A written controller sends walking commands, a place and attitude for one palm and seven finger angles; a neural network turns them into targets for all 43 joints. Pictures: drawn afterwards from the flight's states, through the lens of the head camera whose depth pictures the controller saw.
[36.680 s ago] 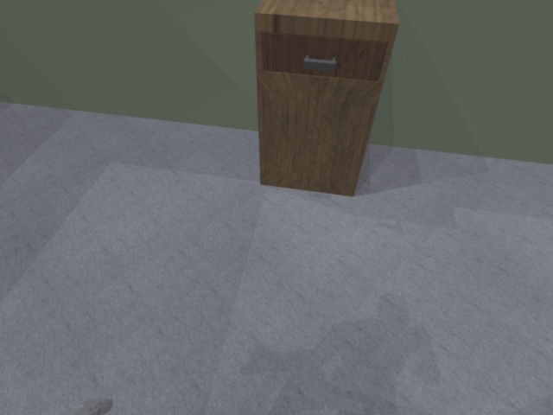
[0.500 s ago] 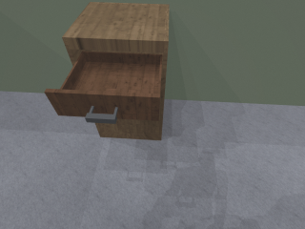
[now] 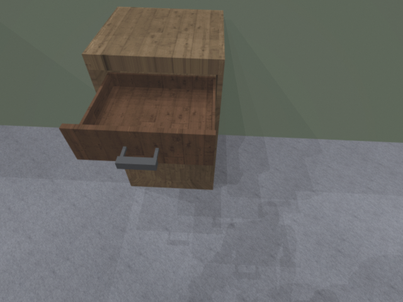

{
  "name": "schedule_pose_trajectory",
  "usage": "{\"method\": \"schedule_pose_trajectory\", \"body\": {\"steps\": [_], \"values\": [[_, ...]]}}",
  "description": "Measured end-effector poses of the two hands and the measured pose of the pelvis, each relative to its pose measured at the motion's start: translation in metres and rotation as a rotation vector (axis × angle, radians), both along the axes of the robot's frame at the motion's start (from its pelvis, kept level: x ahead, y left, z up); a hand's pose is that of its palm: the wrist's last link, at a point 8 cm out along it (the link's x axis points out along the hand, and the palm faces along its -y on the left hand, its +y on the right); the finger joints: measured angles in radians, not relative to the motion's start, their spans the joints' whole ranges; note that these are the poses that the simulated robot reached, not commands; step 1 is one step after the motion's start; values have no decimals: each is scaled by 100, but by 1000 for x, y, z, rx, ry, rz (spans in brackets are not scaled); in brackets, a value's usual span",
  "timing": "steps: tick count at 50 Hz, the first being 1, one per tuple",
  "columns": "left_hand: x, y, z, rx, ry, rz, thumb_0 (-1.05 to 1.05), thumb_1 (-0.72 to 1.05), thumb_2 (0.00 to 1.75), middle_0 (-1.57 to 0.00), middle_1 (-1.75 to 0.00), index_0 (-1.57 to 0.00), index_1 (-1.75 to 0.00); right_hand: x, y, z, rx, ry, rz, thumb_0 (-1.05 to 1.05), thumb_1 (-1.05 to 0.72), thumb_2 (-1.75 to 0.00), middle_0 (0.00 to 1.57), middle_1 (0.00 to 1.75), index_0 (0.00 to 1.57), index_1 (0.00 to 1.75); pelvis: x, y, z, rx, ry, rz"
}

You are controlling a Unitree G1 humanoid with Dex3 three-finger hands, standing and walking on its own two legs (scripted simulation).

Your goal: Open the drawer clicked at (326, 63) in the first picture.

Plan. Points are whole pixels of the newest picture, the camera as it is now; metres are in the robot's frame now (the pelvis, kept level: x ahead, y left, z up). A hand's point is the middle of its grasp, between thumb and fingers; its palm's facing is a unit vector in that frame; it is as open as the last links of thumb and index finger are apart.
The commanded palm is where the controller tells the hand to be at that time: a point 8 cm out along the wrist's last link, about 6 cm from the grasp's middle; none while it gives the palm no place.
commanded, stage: look to check the result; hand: left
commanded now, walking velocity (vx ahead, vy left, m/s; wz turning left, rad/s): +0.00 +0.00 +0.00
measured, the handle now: (138, 157) +0.50 +0.21 -0.08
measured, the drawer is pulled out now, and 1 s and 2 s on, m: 0.30 0.30 0.30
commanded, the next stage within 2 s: stand and wait in 0.44 s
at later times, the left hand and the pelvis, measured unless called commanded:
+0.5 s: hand out of the picture +0.00 +0.17 -0.18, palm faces +0.03 -0.99 -0.17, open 7.3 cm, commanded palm none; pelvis +0.02 +0.01 +0.00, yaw +0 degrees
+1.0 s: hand out of the picture +0.01 +0.17 -0.18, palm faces +0.03 -0.99 -0.16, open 7.4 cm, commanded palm none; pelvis +0.03 +0.02 +0.00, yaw +0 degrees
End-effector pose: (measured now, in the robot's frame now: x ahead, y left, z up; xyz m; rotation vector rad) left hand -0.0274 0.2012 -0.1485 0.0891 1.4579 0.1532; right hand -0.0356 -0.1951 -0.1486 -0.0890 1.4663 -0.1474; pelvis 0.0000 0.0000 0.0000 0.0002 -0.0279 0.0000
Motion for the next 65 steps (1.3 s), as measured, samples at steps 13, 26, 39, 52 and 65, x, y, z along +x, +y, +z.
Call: {"method": "schedule_pose_trajectory", "body": {"steps": [13,26,39,52,65], "values": [[8,6,0,0,20,-8,0,90,90,-20,-30,-20,-30,5,6,1,1,20,-1,0,-91,-89,19,30,20,30,8,6,0,-2,4,-3],[25,15,1,16,-2,-19,0,91,90,-20,-30,-20,-30,15,14,-1,12,8,-6,0,-91,-89,19,30,20,30,16,10,0,-3,3,-6],[29,17,0,9,9,-21,0,91,90,-20,-30,-20,-30,19,13,1,-2,17,-9,0,-91,-89,19,30,20,30,22,13,0,-4,6,-9],[32,18,-1,4,24,-13,0,91,90,-20,-30,-20,-30,21,16,1,-5,32,-8,0,-91,-89,19,30,20,30,28,16,0,-4,11,-6],[39,21,-1,10,20,-16,0,91,90,-20,-30,-20,-30,29,20,0,-3,21,-11,0,-91,-89,19,30,20,30,33,18,0,-5,11,-8]]}}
